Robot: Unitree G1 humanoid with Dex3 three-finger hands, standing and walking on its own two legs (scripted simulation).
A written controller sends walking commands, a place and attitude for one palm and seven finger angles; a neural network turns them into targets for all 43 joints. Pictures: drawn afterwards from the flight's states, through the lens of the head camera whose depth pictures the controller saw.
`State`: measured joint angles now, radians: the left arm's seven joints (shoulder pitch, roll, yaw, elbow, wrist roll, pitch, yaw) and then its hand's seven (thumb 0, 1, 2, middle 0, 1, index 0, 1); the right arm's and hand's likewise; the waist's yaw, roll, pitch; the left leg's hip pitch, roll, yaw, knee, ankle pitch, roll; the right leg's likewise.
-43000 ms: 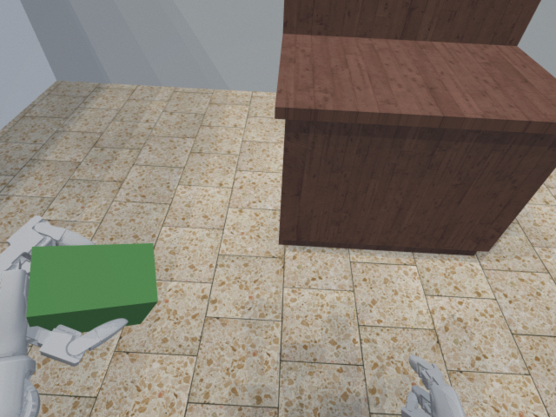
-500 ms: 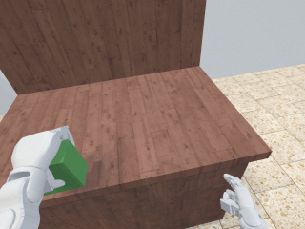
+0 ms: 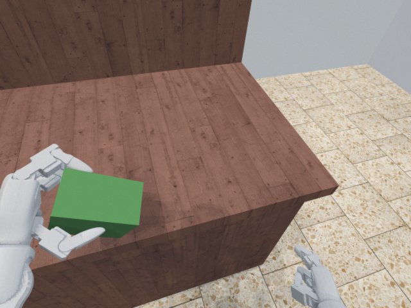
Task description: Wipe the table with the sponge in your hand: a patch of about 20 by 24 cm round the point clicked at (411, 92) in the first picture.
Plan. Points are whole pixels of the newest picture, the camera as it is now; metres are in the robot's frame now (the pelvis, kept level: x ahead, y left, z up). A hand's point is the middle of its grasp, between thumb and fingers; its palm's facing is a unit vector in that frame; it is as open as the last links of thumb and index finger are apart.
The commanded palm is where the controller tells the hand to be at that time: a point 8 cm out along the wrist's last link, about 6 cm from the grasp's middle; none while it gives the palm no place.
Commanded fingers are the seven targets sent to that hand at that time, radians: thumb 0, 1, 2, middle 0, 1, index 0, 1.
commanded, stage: step back with the hand held close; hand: left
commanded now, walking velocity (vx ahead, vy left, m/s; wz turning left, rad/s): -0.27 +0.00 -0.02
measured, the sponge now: (107, 208) +0.23 +0.19 +0.12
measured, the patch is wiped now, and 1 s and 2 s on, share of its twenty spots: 1.00 1.00 1.00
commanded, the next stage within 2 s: stop stepping back and stand still in 1.08 s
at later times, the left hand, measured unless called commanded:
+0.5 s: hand (3, 228) +0.16 +0.27 +0.19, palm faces +0.39 -0.80 -0.45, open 10.6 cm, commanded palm +0.11 +0.31 +0.21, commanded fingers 0.00 0.10 1.30 -1.20 -1.60 -1.20 -1.60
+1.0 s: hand out of the picture +0.06 +0.29 +0.19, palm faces +0.35 -0.83 -0.43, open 10.6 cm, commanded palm +0.00 +0.32 +0.21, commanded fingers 0.00 0.10 1.30 -1.20 -1.60 -1.20 -1.60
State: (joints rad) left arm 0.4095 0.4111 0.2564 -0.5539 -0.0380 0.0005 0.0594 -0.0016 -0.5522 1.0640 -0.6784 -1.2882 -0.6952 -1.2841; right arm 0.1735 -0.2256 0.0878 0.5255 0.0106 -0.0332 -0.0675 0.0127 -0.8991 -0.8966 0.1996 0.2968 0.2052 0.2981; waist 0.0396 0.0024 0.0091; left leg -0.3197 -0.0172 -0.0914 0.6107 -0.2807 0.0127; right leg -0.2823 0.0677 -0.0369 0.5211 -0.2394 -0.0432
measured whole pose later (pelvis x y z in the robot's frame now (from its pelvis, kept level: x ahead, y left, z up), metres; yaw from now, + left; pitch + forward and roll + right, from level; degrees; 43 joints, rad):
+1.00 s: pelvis -0.17 +0.05 +0.00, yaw -2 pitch +1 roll -3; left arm 0.46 0.45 0.43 -0.68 -0.04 -0.12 0.14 0.00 -0.57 1.08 -0.68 -1.30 -0.70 -1.29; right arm 0.16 -0.17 0.01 0.58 0.01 -0.11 -0.03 0.01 -0.90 -0.90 0.20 0.30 0.20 0.30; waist 0.00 -0.04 0.07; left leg -0.36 0.02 0.01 0.57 -0.22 0.03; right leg -0.52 0.05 0.03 0.87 -0.42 0.03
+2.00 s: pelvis -0.44 +0.02 -0.02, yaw +0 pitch -1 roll -2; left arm 0.52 0.39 0.35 -0.60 -0.06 -0.12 0.10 0.00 -0.58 1.08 -0.69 -1.30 -0.70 -1.30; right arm 0.25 -0.21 0.03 0.65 0.01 -0.12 -0.07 0.02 -0.90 -0.90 0.20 0.30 0.21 0.30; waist -0.02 -0.01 -0.07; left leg -0.34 0.04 0.02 0.73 -0.46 0.06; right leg -0.50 0.02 -0.09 0.76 -0.38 -0.03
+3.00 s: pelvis -0.44 +0.03 +0.01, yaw +0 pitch -1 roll -1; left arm 0.43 0.36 0.34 -0.51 -0.04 -0.13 0.16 -0.01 -0.58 1.08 -0.69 -1.31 -0.70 -1.30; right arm 0.17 -0.19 0.03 0.63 0.01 -0.11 -0.07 0.02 -0.90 -0.90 0.20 0.30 0.20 0.30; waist 0.01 0.01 -0.01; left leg -0.25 0.00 -0.01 0.52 -0.25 0.02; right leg -0.23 0.00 -0.02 0.45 -0.21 0.01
